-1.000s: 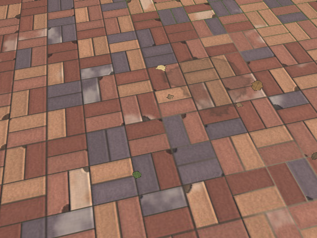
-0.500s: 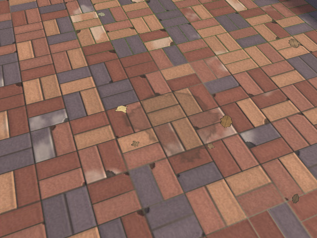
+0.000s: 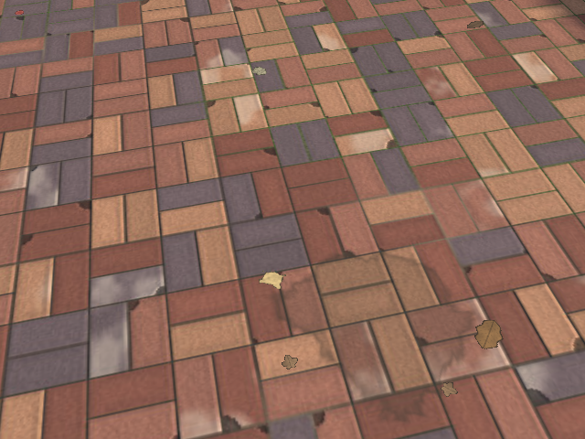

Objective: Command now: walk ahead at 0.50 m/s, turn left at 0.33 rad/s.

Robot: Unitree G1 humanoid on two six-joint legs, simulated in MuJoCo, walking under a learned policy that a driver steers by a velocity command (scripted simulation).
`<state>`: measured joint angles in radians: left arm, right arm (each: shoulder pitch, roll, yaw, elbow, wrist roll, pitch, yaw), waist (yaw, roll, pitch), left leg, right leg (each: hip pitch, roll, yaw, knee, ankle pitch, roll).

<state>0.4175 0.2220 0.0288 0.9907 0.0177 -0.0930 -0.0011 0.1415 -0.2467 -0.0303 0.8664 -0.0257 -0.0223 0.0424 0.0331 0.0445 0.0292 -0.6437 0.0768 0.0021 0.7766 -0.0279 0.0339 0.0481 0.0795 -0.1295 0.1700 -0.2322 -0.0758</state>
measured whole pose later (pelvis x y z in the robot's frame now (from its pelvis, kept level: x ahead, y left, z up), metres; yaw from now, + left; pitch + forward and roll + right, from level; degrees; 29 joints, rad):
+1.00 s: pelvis +0.54 +0.10 +0.00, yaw +34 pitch +1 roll -1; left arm 0.35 0.26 0.05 0.86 0.02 -0.09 0.00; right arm 0.16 -0.31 -0.07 0.76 -0.04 0.01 0.06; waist 0.03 0.05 0.04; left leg -0.64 0.05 -0.03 1.00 -0.18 0.03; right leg -0.09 0.01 -0.16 0.28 -0.21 -0.03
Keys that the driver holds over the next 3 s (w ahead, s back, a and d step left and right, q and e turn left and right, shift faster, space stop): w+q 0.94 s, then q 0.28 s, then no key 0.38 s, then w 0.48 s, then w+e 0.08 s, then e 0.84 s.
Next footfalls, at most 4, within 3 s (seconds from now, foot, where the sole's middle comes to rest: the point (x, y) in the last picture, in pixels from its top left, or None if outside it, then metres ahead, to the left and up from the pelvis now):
0.16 left None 0.25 0.10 -0.78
0.70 right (315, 393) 0.60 0.02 -0.78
1.18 left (191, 360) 0.67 0.32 -0.78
1.70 right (263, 336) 0.74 0.15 -0.78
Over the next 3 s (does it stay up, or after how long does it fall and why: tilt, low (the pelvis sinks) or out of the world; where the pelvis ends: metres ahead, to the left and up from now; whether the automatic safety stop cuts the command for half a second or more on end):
stays up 0.84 0.48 -0.01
